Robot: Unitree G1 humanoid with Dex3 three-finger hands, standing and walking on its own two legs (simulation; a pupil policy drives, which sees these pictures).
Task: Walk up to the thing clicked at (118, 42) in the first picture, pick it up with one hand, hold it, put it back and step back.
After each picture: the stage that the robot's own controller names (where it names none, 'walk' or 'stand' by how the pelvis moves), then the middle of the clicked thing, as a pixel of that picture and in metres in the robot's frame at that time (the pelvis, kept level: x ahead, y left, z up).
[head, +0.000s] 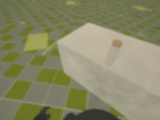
stand; (112, 54) +0.57 -0.16 +0.04
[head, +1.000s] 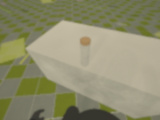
walk; (84, 53) +0.48 +0.09 +0.08
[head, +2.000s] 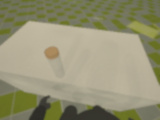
stand; (56, 65) +0.33 +0.24 +0.08
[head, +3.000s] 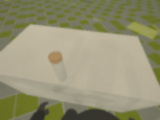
stand; (59, 68) +0.33 +0.22 +0.06
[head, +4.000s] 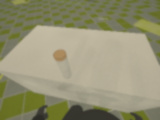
walk; (64, 66) +0.34 +0.20 +0.06
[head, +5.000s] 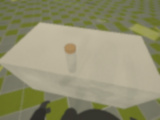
stand; (71, 60) +0.41 +0.16 +0.05
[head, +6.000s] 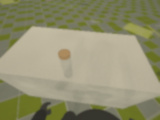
stand; (66, 65) +0.37 +0.18 +0.05
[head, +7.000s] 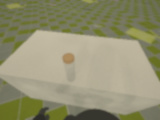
stand; (70, 69) +0.36 +0.16 +0.04
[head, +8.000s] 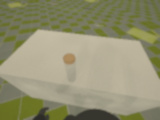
stand; (70, 69) +0.35 +0.15 +0.04
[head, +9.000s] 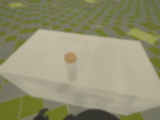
rise first; (71, 68) +0.36 +0.15 +0.04
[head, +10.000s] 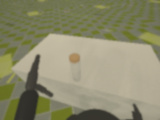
rise first; (75, 69) +0.37 +0.15 +0.05
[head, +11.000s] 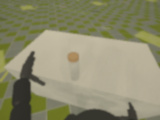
go down; (74, 68) +0.37 +0.13 +0.05
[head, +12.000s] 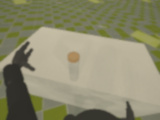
go down; (73, 68) +0.36 +0.13 +0.06
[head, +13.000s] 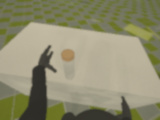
close in; (69, 67) +0.36 +0.14 +0.07
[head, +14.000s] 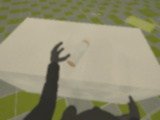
close; (79, 52) +0.53 +0.08 +0.01
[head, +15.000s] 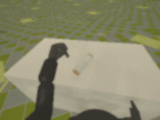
lift; (83, 63) +0.53 +0.09 -0.01
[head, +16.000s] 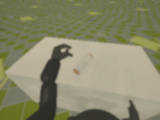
hold; (83, 63) +0.54 +0.09 -0.03
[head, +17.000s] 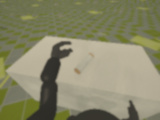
close; (84, 62) +0.54 +0.08 -0.03
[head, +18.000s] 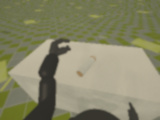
close; (87, 65) +0.54 +0.06 -0.03
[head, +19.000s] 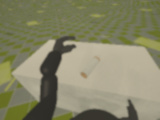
close; (90, 66) +0.52 +0.03 -0.03
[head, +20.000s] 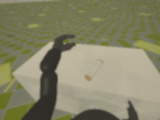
close; (94, 69) +0.51 +0.00 -0.03
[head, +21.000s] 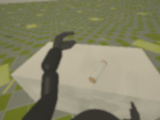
stand; (98, 70) +0.49 -0.05 -0.03
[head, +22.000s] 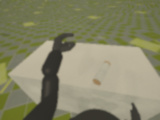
stand; (102, 72) +0.48 -0.09 -0.03
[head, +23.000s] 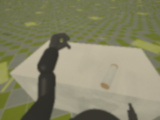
crouch; (110, 75) +0.45 -0.15 -0.03
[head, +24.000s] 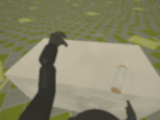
lower; (119, 78) +0.41 -0.23 -0.03
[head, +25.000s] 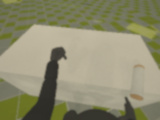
lower; (137, 80) +0.35 -0.34 -0.01
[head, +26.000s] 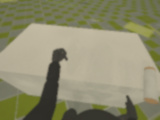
lower; (150, 83) +0.33 -0.42 +0.00
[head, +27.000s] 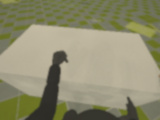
lower; out of the picture +0.29 -0.50 -0.01
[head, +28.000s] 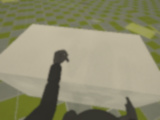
lower; out of the picture -0.24 -0.69 -0.58
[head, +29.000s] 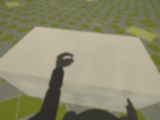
open; out of the picture -0.41 -0.73 -0.71
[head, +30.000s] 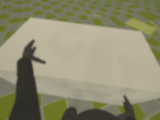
sink last; out of the picture -0.41 -0.76 -0.71
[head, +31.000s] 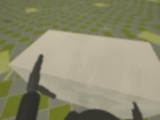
stand; out of the picture -0.41 -0.74 -0.72
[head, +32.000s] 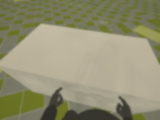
stand; out of the picture -0.43 -0.78 -0.72
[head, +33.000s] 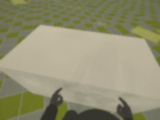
stand; out of the picture -0.40 -0.81 -0.71
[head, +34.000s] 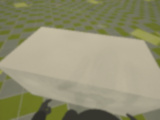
stand; out of the picture -0.40 -0.82 -0.71
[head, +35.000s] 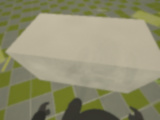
walk; out of the picture -0.21 -0.86 -0.71
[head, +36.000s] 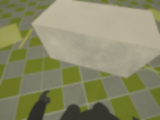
walk; out of the picture -0.01 -0.84 -0.71
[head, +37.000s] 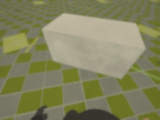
stand; out of the picture +0.18 -0.80 -0.73
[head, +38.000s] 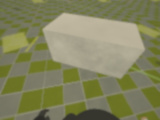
stand; out of the picture +0.18 -0.81 -0.75
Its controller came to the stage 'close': yes
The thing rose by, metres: 0.00
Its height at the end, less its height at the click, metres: -0.79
